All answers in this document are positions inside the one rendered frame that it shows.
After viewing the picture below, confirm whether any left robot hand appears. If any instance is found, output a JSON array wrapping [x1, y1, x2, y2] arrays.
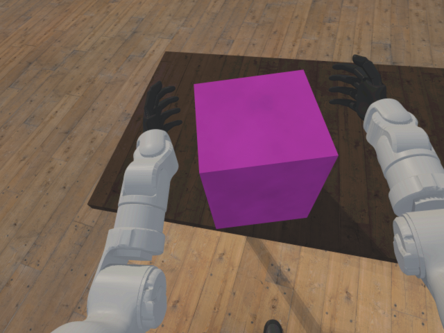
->
[[143, 81, 182, 133]]

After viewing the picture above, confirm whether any table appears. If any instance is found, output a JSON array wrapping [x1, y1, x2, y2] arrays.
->
[[88, 51, 444, 264]]

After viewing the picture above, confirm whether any left robot forearm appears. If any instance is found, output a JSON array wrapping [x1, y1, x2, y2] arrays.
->
[[87, 129, 178, 315]]

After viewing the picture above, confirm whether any right robot forearm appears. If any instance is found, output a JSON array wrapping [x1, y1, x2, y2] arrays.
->
[[364, 99, 444, 216]]

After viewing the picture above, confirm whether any robot right foot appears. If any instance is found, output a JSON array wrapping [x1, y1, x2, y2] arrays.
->
[[264, 319, 282, 333]]

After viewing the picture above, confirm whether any robot left upper arm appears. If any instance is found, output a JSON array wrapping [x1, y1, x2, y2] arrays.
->
[[51, 264, 167, 333]]

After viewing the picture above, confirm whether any robot right upper arm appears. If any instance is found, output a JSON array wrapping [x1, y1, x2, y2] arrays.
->
[[393, 209, 444, 329]]

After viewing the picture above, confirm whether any carton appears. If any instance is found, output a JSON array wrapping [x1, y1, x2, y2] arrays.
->
[[194, 69, 339, 229]]

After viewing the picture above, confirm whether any right robot hand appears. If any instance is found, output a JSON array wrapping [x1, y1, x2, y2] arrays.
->
[[329, 54, 387, 121]]

